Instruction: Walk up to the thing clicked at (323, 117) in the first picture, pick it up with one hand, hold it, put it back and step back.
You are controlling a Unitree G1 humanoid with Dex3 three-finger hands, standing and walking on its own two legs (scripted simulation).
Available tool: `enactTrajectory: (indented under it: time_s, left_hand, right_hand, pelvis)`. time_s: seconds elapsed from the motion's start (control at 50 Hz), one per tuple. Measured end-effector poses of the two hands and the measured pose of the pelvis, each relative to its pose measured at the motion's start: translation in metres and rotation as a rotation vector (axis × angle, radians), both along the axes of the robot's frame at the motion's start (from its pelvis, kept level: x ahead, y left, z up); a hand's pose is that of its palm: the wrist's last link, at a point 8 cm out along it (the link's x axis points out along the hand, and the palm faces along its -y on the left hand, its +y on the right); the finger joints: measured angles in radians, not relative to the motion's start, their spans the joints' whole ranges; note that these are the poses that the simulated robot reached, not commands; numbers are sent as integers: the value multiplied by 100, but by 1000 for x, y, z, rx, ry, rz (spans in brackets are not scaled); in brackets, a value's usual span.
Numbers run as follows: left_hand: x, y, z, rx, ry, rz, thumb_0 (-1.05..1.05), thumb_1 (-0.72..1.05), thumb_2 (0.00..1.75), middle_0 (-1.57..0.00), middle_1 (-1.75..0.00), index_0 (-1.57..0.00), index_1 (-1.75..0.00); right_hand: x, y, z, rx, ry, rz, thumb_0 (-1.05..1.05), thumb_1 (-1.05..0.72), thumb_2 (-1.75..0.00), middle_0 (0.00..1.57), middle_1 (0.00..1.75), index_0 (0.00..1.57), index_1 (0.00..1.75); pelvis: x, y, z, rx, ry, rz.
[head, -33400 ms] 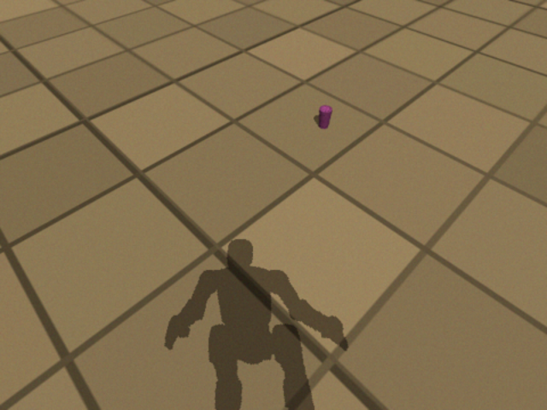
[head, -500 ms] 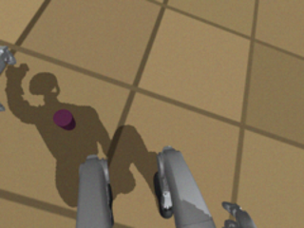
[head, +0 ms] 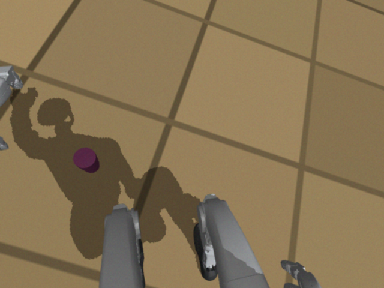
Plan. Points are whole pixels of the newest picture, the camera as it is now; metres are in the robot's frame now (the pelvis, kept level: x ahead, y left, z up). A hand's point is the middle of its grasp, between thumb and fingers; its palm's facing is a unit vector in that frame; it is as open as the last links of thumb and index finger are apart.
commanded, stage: go down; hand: left
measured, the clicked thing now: (88, 162) +0.49 +0.27 -0.50
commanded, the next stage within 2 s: none
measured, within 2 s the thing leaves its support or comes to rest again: neither
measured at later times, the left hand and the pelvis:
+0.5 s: hand out of the picture +0.46 +0.34 -0.03, palm faces -0.42 -0.05 -0.91, open 13.8 cm; pelvis +0.01 +0.00 +0.02, yaw +0 degrees
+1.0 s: hand out of the picture +0.46 +0.35 -0.02, palm faces -0.42 -0.06 -0.91, open 13.5 cm; pelvis +0.02 +0.00 +0.04, yaw +0 degrees
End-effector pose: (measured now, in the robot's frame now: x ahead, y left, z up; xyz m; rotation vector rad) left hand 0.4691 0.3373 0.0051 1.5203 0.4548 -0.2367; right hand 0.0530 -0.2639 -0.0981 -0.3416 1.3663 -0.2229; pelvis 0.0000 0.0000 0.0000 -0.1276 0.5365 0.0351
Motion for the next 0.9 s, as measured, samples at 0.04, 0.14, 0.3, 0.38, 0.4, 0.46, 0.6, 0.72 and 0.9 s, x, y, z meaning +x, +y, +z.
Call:
enactTrajectory:
  time_s: [0.04,0.14,0.3,0.38,0.4,0.46,0.6,0.72,0.9]
  left_hand:
    - [0,0,2,0,0,1,0,-56,103,-15,-98,-11,-102]
    - [1,1,5,-2,3,6,0,-57,104,-15,-99,-10,-103]
    - [2,1,11,-2,2,7,0,-58,107,-15,-101,-10,-106]
    - [1,3,14,-1,-3,5,0,-57,108,-15,-103,-10,-107]
    - [1,3,15,-1,-2,5,0,-57,108,-15,-103,-10,-107]
    - [0,4,17,1,-3,7,0,-56,109,-15,-103,-11,-108]
    - [0,7,21,2,-1,12,0,-55,111,-17,-104,-12,-109]
    - [0,8,26,1,-4,14,0,-54,112,-18,-104,-13,-109]
    - [-1,12,29,0,0,21,0,-52,112,-19,-105,-14,-110]
  right_hand:
    - [1,0,2,1,0,-1,0,-92,-90,20,30,21,30]
    - [5,0,7,5,2,-2,0,-92,-90,20,30,21,30]
    - [10,0,12,13,3,0,0,-92,-90,20,30,21,30]
    - [12,0,15,14,0,-2,0,-92,-90,20,30,21,30]
    - [13,1,16,14,-1,-2,0,-92,-90,20,30,21,30]
    - [14,1,18,14,-3,-1,0,-92,-90,20,30,21,30]
    - [15,2,25,12,-4,-3,0,-92,-90,20,30,21,30]
    - [15,3,29,9,1,-9,0,-92,-91,20,30,21,30]
    - [14,4,34,9,5,-13,0,-92,-91,20,30,21,30]
  pelvis:
    - [1,0,2,0,0,0]
    - [5,0,8,3,1,0]
    - [10,-1,14,4,1,-3]
    - [11,0,17,4,-2,-2]
    - [12,0,18,4,-2,-2]
    - [12,0,20,3,-5,-1]
    - [14,1,26,2,-8,0]
    - [16,2,31,2,-12,1]
    - [18,3,35,2,-13,-1]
